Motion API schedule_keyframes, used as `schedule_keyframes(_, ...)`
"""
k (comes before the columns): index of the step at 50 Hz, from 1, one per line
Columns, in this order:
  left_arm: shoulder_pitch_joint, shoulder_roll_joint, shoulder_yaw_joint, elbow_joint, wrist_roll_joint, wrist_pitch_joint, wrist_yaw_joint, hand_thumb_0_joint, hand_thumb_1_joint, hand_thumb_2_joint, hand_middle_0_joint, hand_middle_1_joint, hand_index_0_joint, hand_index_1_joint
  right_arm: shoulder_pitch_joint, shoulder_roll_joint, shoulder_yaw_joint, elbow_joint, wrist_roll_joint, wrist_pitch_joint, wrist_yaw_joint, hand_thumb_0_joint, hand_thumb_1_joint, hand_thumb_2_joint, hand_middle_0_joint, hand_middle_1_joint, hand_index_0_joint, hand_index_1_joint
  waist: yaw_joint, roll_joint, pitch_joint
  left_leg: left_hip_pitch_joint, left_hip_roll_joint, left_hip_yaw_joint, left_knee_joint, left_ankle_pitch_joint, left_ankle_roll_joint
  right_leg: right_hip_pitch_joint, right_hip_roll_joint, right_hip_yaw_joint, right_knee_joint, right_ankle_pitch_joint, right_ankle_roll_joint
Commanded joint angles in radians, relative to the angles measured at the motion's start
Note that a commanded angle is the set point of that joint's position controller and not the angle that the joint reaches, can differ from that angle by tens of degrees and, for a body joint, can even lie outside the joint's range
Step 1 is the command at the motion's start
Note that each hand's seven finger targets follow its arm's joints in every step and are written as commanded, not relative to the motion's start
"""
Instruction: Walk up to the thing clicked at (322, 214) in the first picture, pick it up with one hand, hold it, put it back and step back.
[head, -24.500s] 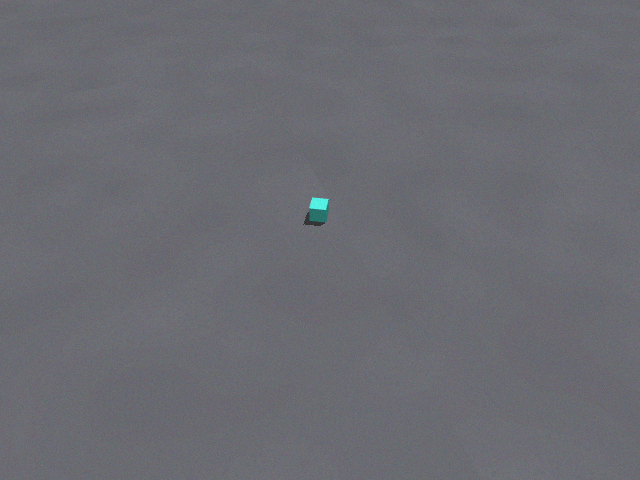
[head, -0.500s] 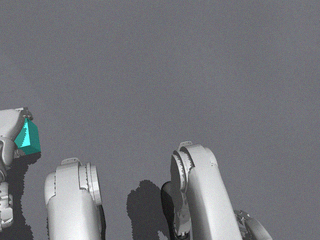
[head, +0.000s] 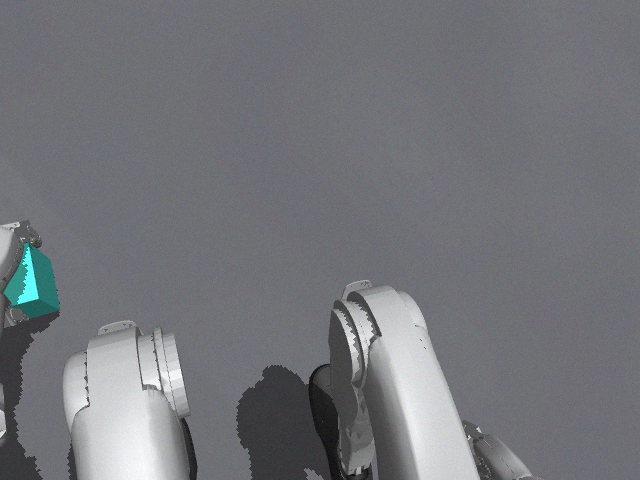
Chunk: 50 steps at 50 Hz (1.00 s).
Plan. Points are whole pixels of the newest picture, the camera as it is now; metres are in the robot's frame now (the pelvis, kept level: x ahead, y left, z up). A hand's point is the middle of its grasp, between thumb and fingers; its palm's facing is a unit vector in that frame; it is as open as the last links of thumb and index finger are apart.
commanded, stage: open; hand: left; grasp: from above
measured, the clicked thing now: (11, 286) +0.38 +0.33 -0.25
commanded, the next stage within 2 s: withdraw in 0.86 s
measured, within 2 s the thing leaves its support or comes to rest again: neither
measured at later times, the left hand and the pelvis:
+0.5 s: hand (0, 282) +0.38 +0.34 -0.22, palm faces -0.46 -0.13 -0.88, open 12.6 cm; pelvis +0.00 +0.00 +0.00, yaw -1 degrees
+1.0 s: hand out of the picture +0.38 +0.34 -0.21, palm faces -0.47 -0.15 -0.87, open 14.0 cm; pelvis +0.00 +0.00 +0.00, yaw -1 degrees
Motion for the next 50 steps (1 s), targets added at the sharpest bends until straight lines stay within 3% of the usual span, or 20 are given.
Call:
schedule_keyframes(1, -0.244, 0.287, 0.018, -0.108, -0.016, 0.016, 0.051, 0.000, 0.293, 0.910, -0.754, -0.737, -0.729, -0.748, 0.187, -0.273, -0.064, -0.015, 0.000, -0.013, -0.009, 0.000, -0.895, -0.895, 0.200, 0.300, 0.200, 0.300, -0.019, 0.313, -0.628, 0.449, -0.013, 0.112, -0.242, 0.190, 0.050, 0.319, 0.032, -0.102, -0.239, 0.224, -0.067)
schedule_keyframes(5, -0.242, 0.289, 0.022, -0.091, -0.015, 0.017, 0.053, 0.000, -0.008, 0.873, -0.535, -0.756, -0.527, -0.764, 0.183, -0.273, -0.058, -0.022, -0.005, -0.020, -0.005, 0.000, -0.895, -0.895, 0.200, 0.300, 0.200, 0.300, -0.020, 0.322, -0.635, 0.455, -0.015, 0.111, -0.250, 0.179, 0.047, 0.318, 0.033, -0.109, -0.230, 0.215, -0.070)
schedule_keyframes(7, -0.275, 0.282, 0.002, -0.098, -0.014, 0.014, 0.049, 0.000, -0.083, 0.872, -0.475, -0.769, -0.468, -0.777, 0.178, -0.273, -0.056, -0.023, -0.010, -0.029, 0.000, 0.000, -0.895, -0.896, 0.201, 0.300, 0.201, 0.300, -0.036, 0.341, -0.613, 0.454, -0.012, 0.108, -0.244, 0.155, 0.044, 0.295, 0.034, -0.111, -0.228, 0.193, -0.072)
schedule_keyframes(9, -0.279, 0.317, 0.024, -0.111, -0.009, 0.016, 0.049, 0.000, -0.152, 0.888, -0.419, -0.795, -0.411, -0.803, 0.181, -0.288, -0.057, -0.031, -0.014, -0.039, 0.002, 0.000, -0.895, -0.896, 0.200, 0.300, 0.201, 0.300, -0.044, 0.337, -0.624, 0.460, -0.013, 0.109, -0.231, 0.175, 0.045, 0.313, 0.031, -0.111, -0.224, 0.215, -0.069)
schedule_keyframes(10, -0.273, 0.295, 0.013, -0.123, -0.019, 0.012, 0.050, 0.000, -0.190, 0.895, -0.400, -0.789, -0.388, -0.802, 0.179, -0.280, -0.054, -0.022, -0.009, -0.039, 0.004, 0.000, -0.896, -0.897, 0.201, 0.300, 0.201, 0.300, -0.030, 0.356, -0.620, 0.465, -0.014, 0.108, -0.242, 0.170, 0.042, 0.303, 0.031, -0.114, -0.225, 0.204, -0.072)
schedule_keyframes(11, -0.261, 0.327, 0.043, -0.148, -0.020, 0.010, 0.055, 0.000, -0.198, 0.911, -0.393, -0.802, -0.381, -0.815, 0.169, -0.281, -0.056, -0.029, -0.008, -0.039, 0.003, 0.000, -0.895, -0.897, 0.201, 0.300, 0.201, 0.300, -0.018, 0.376, -0.652, 0.485, -0.012, 0.107, -0.252, 0.183, 0.040, 0.327, 0.035, -0.110, -0.228, 0.218, -0.072)
schedule_keyframes(14, -0.247, 0.308, 0.033, -0.144, -0.017, 0.010, 0.059, 0.000, -0.243, 0.970, -0.350, -0.858, -0.337, -0.872, 0.170, -0.286, -0.056, -0.028, -0.017, -0.049, 0.013, 0.000, -0.896, -0.897, 0.201, 0.300, 0.201, 0.300, -0.035, 0.390, -0.638, 0.497, -0.013, 0.107, -0.249, 0.188, 0.035, 0.307, 0.034, -0.126, -0.207, 0.223, -0.072)
schedule_keyframes(15, -0.229, 0.283, 0.026, -0.161, -0.026, 0.011, 0.058, 0.000, -0.281, 0.973, -0.321, -0.861, -0.307, -0.876, 0.173, -0.277, -0.060, -0.018, -0.012, -0.047, 0.014, 0.000, -0.894, -0.897, 0.201, 0.300, 0.201, 0.300, -0.022, 0.401, -0.649, 0.514, -0.014, 0.104, -0.258, 0.198, 0.033, 0.304, 0.034, -0.128, -0.209, 0.229, -0.070)
schedule_keyframes(19, -0.244, 0.322, 0.042, -0.149, -0.021, 0.015, 0.055, 0.000, -0.359, 1.020, -0.258, -0.916, -0.242, -0.932, 0.177, -0.290, -0.061, -0.025, -0.015, -0.053, 0.025, 0.000, -0.896, -0.898, 0.201, 0.300, 0.201, 0.300, -0.040, 0.398, -0.625, 0.495, -0.011, 0.105, -0.245, 0.209, 0.035, 0.304, 0.032, -0.126, -0.206, 0.249, -0.071)
schedule_keyframes(20, -0.223, 0.288, 0.027, -0.153, -0.025, 0.019, 0.051, 0.000, -0.391, 1.040, -0.242, -0.914, -0.221, -0.935, 0.181, -0.286, -0.060, -0.025, -0.012, -0.054, 0.027, 0.000, -0.895, -0.898, 0.201, 0.301, 0.201, 0.301, -0.027, 0.400, -0.635, 0.516, -0.012, 0.106, -0.253, 0.231, 0.033, 0.311, 0.031, -0.127, -0.209, 0.268, -0.068)
schedule_keyframes(22, -0.237, 0.303, 0.036, -0.153, -0.027, 0.020, 0.051, 0.000, -0.414, 1.043, -0.215, -0.932, -0.197, -0.950, 0.188, -0.295, -0.060, -0.024, -0.018, -0.057, 0.032, 0.000, -0.894, -0.897, 0.201, 0.300, 0.201, 0.300, -0.042, 0.387, -0.638, 0.504, -0.011, 0.105, -0.241, 0.234, 0.036, 0.324, 0.032, -0.128, -0.210, 0.280, -0.066)
schedule_keyframes(23, -0.209, 0.287, 0.029, -0.163, -0.037, 0.020, 0.049, 0.000, -0.442, 1.053, -0.194, -0.952, -0.175, -0.971, 0.187, -0.285, -0.058, -0.015, -0.009, -0.054, 0.033, 0.000, -0.896, -0.899, 0.201, 0.301, 0.201, 0.301, -0.015, 0.408, -0.651, 0.511, -0.012, 0.104, -0.260, 0.230, 0.034, 0.328, 0.033, -0.122, -0.215, 0.266, -0.071)
schedule_keyframes(25, -0.230, 0.283, 0.017, -0.142, -0.039, 0.024, 0.041, 0.000, -0.462, 1.088, -0.172, -0.986, -0.154, -1.004, 0.188, -0.290, -0.058, -0.020, -0.014, -0.059, 0.040, 0.000, -0.895, -0.898, 0.201, 0.301, 0.201, 0.301, -0.037, 0.380, -0.634, 0.499, -0.011, 0.106, -0.244, 0.218, 0.037, 0.323, 0.033, -0.123, -0.218, 0.264, -0.067)
schedule_keyframes(29, -0.207, 0.281, 0.022, -0.146, -0.060, 0.029, 0.032, 0.000, -0.555, 1.086, -0.099, -1.001, -0.081, -1.019, 0.197, -0.291, -0.057, -0.015, -0.005, -0.059, 0.044, 0.000, -0.897, -0.898, 0.201, 0.301, 0.201, 0.301, -0.025, 0.375, -0.646, 0.507, -0.014, 0.104, -0.253, 0.230, 0.038, 0.342, 0.030, -0.123, -0.223, 0.270, -0.067)
schedule_keyframes(35, -0.204, 0.266, 0.002, -0.128, -0.060, 0.025, 0.015, 0.000, -0.558, 1.070, -0.080, -1.018, -0.069, -1.029, 0.190, -0.279, -0.050, -0.021, -0.001, -0.043, 0.043, 0.000, -0.894, -0.897, 0.201, 0.301, 0.201, 0.301, -0.024, 0.357, -0.635, 0.465, -0.014, 0.106, -0.257, 0.212, 0.043, 0.360, 0.037, -0.108, -0.237, 0.262, -0.070)
schedule_keyframes(38, -0.199, 0.294, 0.026, -0.129, -0.065, 0.016, 0.014, 0.000, -0.568, 1.090, -0.079, -1.006, -0.061, -1.024, 0.184, -0.296, -0.054, -0.043, 0.005, -0.039, 0.038, 0.000, -0.892, -0.897, 0.201, 0.301, 0.201, 0.301, -0.026, 0.316, -0.643, 0.455, -0.013, 0.100, -0.255, 0.208, 0.047, 0.358, 0.034, -0.114, -0.246, 0.252, -0.068)
schedule_keyframes(41, -0.230, 0.268, -0.011, -0.117, -0.050, 0.007, 0.008, 0.000, -0.559, 1.075, -0.079, -1.001, -0.063, -1.017, 0.192, -0.281, -0.047, -0.024, 0.000, -0.040, 0.038, 0.000, -0.892, -0.897, 0.201, 0.300, 0.201, 0.300, -0.043, 0.334, -0.606, 0.458, -0.012, 0.103, -0.249, 0.196, 0.044, 0.341, 0.034, -0.113, -0.240, 0.243, -0.069)
schedule_keyframes(43, -0.194, 0.323, 0.046, -0.112, -0.048, 0.003, 0.016, 0.000, -0.562, 1.098, -0.080, -1.004, -0.060, -1.025, 0.199, -0.302, -0.054, -0.033, 0.002, -0.034, 0.032, 0.000, -0.891, -0.897, 0.201, 0.300, 0.201, 0.300, -0.030, 0.310, -0.647, 0.462, -0.011, 0.100, -0.244, 0.235, 0.046, 0.376, 0.035, -0.113, -0.239, 0.281, -0.066)
schedule_keyframes(45, -0.211, 0.330, 0.050, -0.121, -0.043, -0.005, 0.019, 0.000, -0.550, 1.079, -0.079, -1.014, -0.065, -1.028, 0.201, -0.295, -0.052, -0.030, 0.000, -0.031, 0.030, 0.000, -0.890, -0.897, 0.201, 0.301, 0.201, 0.301, -0.026, 0.354, -0.654, 0.483, -0.010, 0.099, -0.262, 0.230, 0.041, 0.377, 0.036, -0.112, -0.238, 0.273, -0.070)
schedule_keyframes(50, -0.255, 0.267, -0.014, -0.099, -0.037, -0.012, 0.014, 0.000, -0.515, 0.970, -0.063, -1.064, -0.087, -1.039, 0.185, -0.286, -0.043, -0.032, -0.008, -0.041, 0.032, 0.000, -0.902, -0.896, 0.201, 0.300, 0.201, 0.300, -0.054, 0.353, -0.594, 0.472, -0.011, 0.097, -0.255, 0.175, 0.038, 0.316, 0.035, -0.123, -0.236, 0.219, -0.071)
